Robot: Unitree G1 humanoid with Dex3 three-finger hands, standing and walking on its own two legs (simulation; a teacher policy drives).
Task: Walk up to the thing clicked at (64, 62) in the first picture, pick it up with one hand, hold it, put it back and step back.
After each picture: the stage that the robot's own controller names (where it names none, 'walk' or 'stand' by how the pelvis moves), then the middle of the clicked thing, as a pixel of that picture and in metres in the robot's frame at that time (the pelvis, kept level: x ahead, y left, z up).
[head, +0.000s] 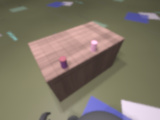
stand; (63, 62) +0.52 +0.27 -0.09
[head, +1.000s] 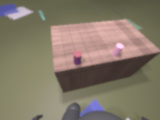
walk; (77, 58) +0.50 +0.17 -0.06
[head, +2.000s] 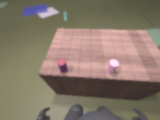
stand; (62, 66) +0.42 +0.25 -0.05
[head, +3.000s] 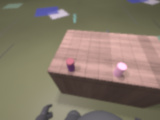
stand; (70, 65) +0.46 +0.18 -0.06
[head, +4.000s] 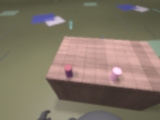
stand; (68, 71) +0.44 +0.20 -0.09
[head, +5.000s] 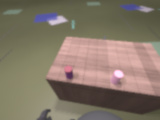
stand; (69, 72) +0.42 +0.20 -0.09
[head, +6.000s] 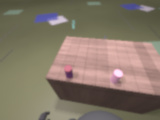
stand; (68, 72) +0.43 +0.20 -0.09
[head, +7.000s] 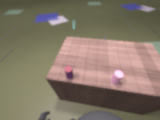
rise first; (69, 72) +0.42 +0.20 -0.09
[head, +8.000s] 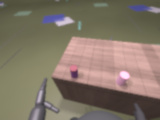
rise first; (74, 71) +0.43 +0.18 -0.08
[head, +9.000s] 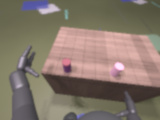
go down; (67, 65) +0.45 +0.16 -0.06
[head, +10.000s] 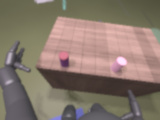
go down; (64, 59) +0.46 +0.17 -0.02
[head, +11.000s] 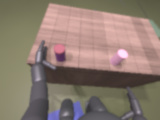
close in; (60, 53) +0.46 +0.17 +0.01
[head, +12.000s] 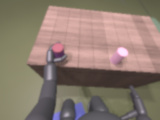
close; (59, 53) +0.47 +0.17 +0.02
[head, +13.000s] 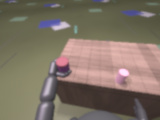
lift; (63, 67) +0.32 +0.18 +0.15
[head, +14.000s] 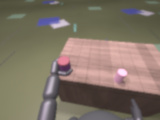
hold; (65, 66) +0.33 +0.17 +0.14
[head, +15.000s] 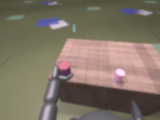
hold; (65, 71) +0.32 +0.17 +0.11
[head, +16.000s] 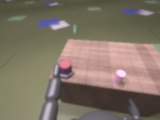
hold; (66, 69) +0.33 +0.16 +0.11
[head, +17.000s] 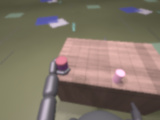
crouch; (63, 66) +0.35 +0.19 +0.11
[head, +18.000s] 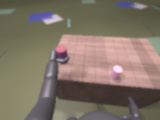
lower; (62, 55) +0.43 +0.18 +0.12
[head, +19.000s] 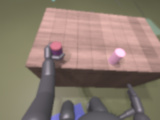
lower; (57, 51) +0.48 +0.17 +0.03
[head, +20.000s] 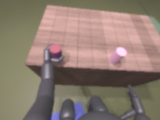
lower; (56, 53) +0.47 +0.18 +0.02
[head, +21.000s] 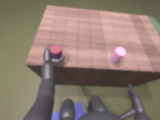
lower; (57, 54) +0.47 +0.18 +0.02
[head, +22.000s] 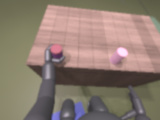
lower; (57, 54) +0.46 +0.18 +0.02
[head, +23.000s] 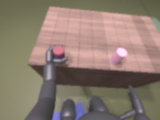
open; (59, 55) +0.46 +0.17 +0.01
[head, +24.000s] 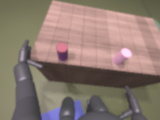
rise; (62, 52) +0.46 +0.16 +0.02
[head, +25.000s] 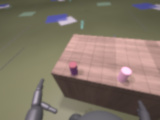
sink last; (73, 68) +0.44 +0.18 -0.04
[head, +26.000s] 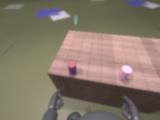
stand; (72, 68) +0.43 +0.16 -0.03
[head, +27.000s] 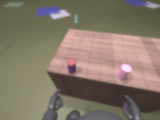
stand; (71, 66) +0.44 +0.17 -0.02
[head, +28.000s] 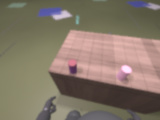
stand; (72, 66) +0.44 +0.16 -0.04
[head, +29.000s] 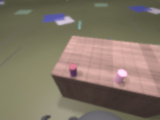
stand; (73, 70) +0.45 +0.17 -0.08
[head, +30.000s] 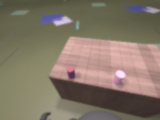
stand; (71, 72) +0.43 +0.19 -0.09
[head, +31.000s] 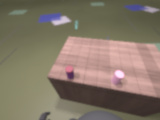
stand; (70, 72) +0.42 +0.19 -0.09
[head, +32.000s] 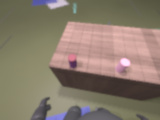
walk; (72, 61) +0.47 +0.16 -0.07
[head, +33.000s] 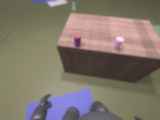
walk; (77, 40) +0.72 +0.15 -0.06
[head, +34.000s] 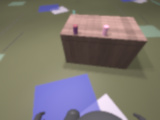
stand; (75, 29) +1.06 +0.26 -0.06
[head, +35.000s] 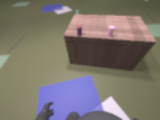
stand; (79, 30) +1.03 +0.18 -0.07
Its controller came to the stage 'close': yes
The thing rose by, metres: 0.20
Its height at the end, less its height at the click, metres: +0.00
